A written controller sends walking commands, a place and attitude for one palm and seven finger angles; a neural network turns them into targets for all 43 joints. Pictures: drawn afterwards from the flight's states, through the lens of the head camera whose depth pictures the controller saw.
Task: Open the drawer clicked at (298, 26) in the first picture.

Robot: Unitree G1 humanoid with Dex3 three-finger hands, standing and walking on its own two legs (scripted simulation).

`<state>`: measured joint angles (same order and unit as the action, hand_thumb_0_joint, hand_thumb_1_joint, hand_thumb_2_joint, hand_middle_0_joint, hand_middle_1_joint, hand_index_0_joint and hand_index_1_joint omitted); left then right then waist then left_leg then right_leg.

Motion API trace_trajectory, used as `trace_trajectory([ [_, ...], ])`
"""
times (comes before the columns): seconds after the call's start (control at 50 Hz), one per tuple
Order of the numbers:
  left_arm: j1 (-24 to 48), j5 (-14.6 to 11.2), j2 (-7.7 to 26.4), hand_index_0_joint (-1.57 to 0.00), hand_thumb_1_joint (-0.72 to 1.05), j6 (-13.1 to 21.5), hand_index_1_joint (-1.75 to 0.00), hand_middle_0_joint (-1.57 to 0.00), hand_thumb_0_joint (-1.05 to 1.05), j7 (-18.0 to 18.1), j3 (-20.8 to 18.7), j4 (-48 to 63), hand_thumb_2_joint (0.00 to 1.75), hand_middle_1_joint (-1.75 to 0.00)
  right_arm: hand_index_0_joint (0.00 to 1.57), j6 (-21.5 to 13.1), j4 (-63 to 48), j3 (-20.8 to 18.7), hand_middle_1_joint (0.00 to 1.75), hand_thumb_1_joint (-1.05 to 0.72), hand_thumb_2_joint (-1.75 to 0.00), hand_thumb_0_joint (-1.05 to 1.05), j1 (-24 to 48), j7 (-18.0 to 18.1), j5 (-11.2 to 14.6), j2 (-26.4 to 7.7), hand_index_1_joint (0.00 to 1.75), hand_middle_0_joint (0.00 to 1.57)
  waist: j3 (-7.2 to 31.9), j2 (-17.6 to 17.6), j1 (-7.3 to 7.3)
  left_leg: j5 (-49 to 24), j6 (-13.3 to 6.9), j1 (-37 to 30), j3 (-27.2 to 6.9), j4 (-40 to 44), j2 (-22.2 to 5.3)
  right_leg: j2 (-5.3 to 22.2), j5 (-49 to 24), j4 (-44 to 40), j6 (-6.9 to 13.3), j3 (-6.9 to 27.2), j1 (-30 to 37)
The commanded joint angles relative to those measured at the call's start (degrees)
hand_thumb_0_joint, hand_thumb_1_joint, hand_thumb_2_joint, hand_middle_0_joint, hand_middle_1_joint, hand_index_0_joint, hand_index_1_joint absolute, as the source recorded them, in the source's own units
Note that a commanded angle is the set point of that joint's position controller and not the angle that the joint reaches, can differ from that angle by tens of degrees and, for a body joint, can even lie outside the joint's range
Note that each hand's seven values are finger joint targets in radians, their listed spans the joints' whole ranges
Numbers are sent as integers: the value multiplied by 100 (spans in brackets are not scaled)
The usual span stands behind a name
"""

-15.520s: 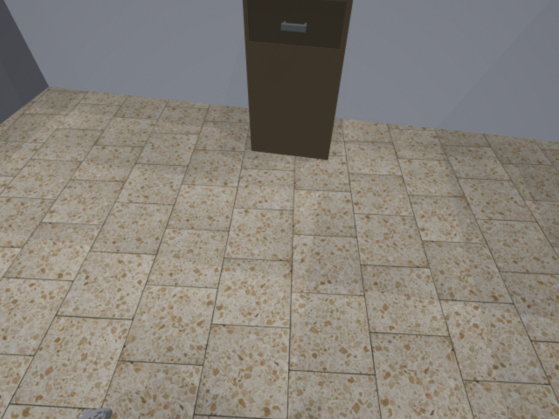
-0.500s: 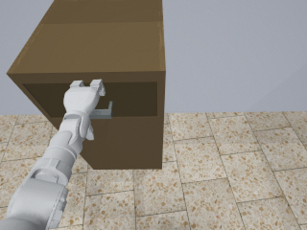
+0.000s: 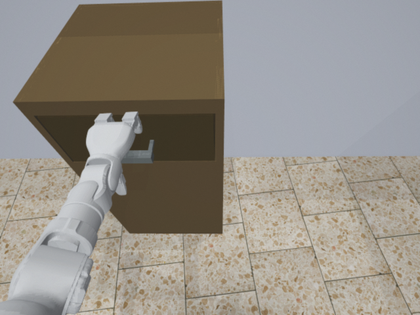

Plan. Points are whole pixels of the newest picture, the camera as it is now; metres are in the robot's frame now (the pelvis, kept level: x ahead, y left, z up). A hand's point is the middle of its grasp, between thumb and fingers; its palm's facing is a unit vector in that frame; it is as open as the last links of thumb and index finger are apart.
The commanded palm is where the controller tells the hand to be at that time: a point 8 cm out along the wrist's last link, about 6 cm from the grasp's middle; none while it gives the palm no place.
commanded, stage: re-aim the fingers above the handle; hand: left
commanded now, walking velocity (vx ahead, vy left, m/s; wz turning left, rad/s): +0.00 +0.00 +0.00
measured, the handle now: (132, 150) +0.49 +0.20 -0.03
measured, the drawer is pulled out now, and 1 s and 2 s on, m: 0.00 0.00 0.00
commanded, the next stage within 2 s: lower the fingers behind the handle in 1.72 s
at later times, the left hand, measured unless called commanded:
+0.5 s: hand (117, 154) +0.43 +0.20 +0.03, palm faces -0.05 -0.02 -1.00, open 13.8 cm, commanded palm +0.42 +0.20 +0.08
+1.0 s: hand (119, 152) +0.45 +0.20 +0.02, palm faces -0.06 -0.03 -1.00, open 13.7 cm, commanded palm +0.43 +0.20 +0.08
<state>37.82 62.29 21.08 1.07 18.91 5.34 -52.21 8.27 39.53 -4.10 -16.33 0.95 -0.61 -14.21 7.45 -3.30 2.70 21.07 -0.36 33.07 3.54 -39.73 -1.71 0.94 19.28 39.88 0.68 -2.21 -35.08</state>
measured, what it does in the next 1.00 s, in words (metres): stands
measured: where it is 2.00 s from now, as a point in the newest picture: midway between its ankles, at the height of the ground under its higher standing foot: outside the picture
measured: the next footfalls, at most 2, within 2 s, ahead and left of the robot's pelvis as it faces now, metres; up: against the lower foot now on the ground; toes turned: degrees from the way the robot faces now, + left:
none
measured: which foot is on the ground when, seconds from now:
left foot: down 0.00-1.00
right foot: down 0.00-1.00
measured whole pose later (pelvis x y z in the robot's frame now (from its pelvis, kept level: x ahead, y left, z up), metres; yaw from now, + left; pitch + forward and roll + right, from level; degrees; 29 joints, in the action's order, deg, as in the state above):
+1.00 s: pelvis -0.01 +0.01 +0.00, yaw +0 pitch +16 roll +0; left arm 42.6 61.8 22.2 2.2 18.2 5.9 -56.8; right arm 6.4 40.9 -3.6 -19.5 1.1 -0.5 -14.0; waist 7.3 -2.8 3.9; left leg 21.0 -1.5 36.0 4.0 -41.2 -1.3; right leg 1.3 18.2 39.9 -0.4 -1.6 -37.4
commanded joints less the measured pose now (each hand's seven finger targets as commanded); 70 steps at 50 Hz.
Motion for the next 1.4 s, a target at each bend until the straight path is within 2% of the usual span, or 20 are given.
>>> trace_trajectory([
  [0.0,2170,-114,1027,-30,-50,172,-120,-30,0,51,-241,1098,30,-120,20,-148,-499,-281,30,-90,-90,0,-428,71,23,-792,30,20,1964,531,140,-2313,-217,-994,-44,234,315,-269,-2419,-383,117,70,1348],
  [0.1,2216,11,1429,-30,-50,402,-120,-30,0,187,-582,1202,30,-120,20,-176,-457,-284,30,-90,-90,0,-471,79,7,-793,30,20,1940,413,31,-2160,-201,-888,-70,269,323,-272,-2160,-344,150,85,1271],
  [0.14,2272,34,1286,-30,-50,376,-120,-30,0,306,-467,1216,30,-120,20,-202,-458,-279,30,-90,-90,0,-446,50,11,-769,30,20,1916,284,27,-2049,-190,-841,-47,292,338,-270,-2051,-353,162,84,1218],
  [0.24,2661,96,1461,-30,-50,111,-120,-30,0,469,-497,818,30,-120,20,-261,-397,-261,30,-90,-90,0,-444,79,47,-814,30,20,1774,439,153,-1517,-212,-682,-35,365,344,-276,-1532,-468,135,118,1084],
  [0.3,2929,49,1747,-30,-50,80,-120,-30,0,370,-610,706,30,-120,20,-302,-371,-237,30,-90,-90,0,-513,149,58,-856,30,20,1953,454,192,-1449,-233,-657,-35,368,350,-255,-1550,-485,107,164,1219],
  [0.36,2882,0,1525,-30,-50,191,-120,-30,0,193,-445,718,30,-120,20,-343,-395,-250,30,-90,-90,0,-574,170,49,-840,30,20,2106,353,219,-1626,-231,-800,-53,322,351,-267,-1696,-465,122,150,1223],
  [0.38,2854,-39,1334,-30,-50,239,-120,-30,0,139,-285,701,30,-120,20,-352,-398,-253,30,-90,-90,0,-589,164,47,-830,30,20,2063,306,254,-1601,-230,-848,-61,312,340,-264,-1665,-473,112,147,1123],
  [0.46,2722,-69,1242,-30,-50,394,-120,-30,0,35,-257,603,30,-120,20,-379,-390,-254,30,-90,-90,0,-638,152,39,-847,30,20,1803,324,259,-1584,-221,-777,-82,288,322,-278,-1557,-475,131,113,912],
  [0.56,2975,34,1496,-30,-50,476,-120,-30,0,228,-467,716,30,-120,20,-390,-354,-266,30,-90,-90,0,-710,130,9,-872,30,20,1927,249,245,-1652,-206,-746,-163,196,306,-310,-1446,-330,164,73,698],
  [0.6,3035,83,1599,-30,-50,450,-120,-30,0,361,-560,818,30,-120,20,-393,-348,-280,30,-90,-90,0,-739,103,0,-864,30,20,2180,20,183,-1781,-186,-830,-169,151,297,-314,-1511,-245,172,71,666],
  [0.68,3025,77,1755,-30,-50,270,-120,-30,0,485,-711,723,30,-120,20,-358,-314,-281,30,-90,-90,0,-752,67,-14,-879,30,20,2381,127,171,-1990,-184,-827,-157,103,290,-329,-1739,-194,153,61,842],
  [0.76,3098,45,1369,-30,-50,92,-120,-30,0,379,-372,540,30,-120,20,-348,-302,-278,30,-90,-90,0,-749,80,11,-884,30,20,2196,223,297,-1981,-182,-892,-179,164,257,-341,-1667,-274,152,14,717],
  [0.84,2957,-15,1266,-30,-50,111,-120,-30,0,205,-300,584,30,-120,20,-326,-296,-294,30,-90,-90,0,-824,76,12,-883,30,20,2248,242,261,-2163,-182,-1080,-203,165,234,-343,-1743,-292,151,0,731],
  [0.9,2841,-64,1118,-30,-50,157,-120,-30,0,107,-196,496,30,-120,20,-305,-305,-270,30,-90,-90,0,-816,82,29,-881,30,20,1916,379,295,-2083,-185,-973,-224,198,221,-340,-1676,-328,151,-22,636],
  [1.0,2942,-4,984,-30,-50,288,-120,-30,0,145,-107,796,30,-120,20,-307,-338,-286,30,-90,-90,0,-809,57,-1,-839,30,20,2009,58,264,-2288,-162,-1174,-266,143,216,-349,-1673,-268,182,-33,496],
  [1.06,2964,-3,1412,-30,-50,293,-120,-30,0,266,-498,781,30,-120,20,-298,-351,-266,30,-90,-90,0,-780,64,-22,-874,30,20,2091,255,206,-2213,-182,-982,-233,126,243,-350,-1740,-234,177,-8,705],
  [1.14,2974,92,1410,-30,-50,127,-120,-30,0,370,-441,605,30,-120,20,-286,-336,-259,30,-90,-90,0,-773,63,3,-850,30,20,2004,260,246,-2124,-178,-856,-194,130,263,-348,-1757,-229,169,-19,692],
  [1.2,3012,110,1447,-30,-50,77,-120,-30,0,398,-500,795,30,-120,20,-279,-330,-287,30,-90,-90,0,-783,47,-14,-845,30,20,2381,113,195,-2466,-171,-1070,-176,67,255,-346,-2020,-173,167,-3,814],
  [1.32,2927,31,1496,-30,-50,-21,-120,-30,0,299,-477,600,30,-120,20,-245,-377,-237,30,-90,-90,0,-682,100,29,-858,30,20,1993,312,229,-2078,-197,-820,-123,178,282,-326,-1891,-298,142,21,911],
  [1.38,2944,60,1605,-30,-50,58,-120,-30,0,256,-535,762,30,-120,20,-249,-412,-234,30,-90,-90,0,-673,128,25,-845,30,20,2235,198,184,-2191,-203,-906,-127,177,298,-317,-2009,-273,149,50,1059],
])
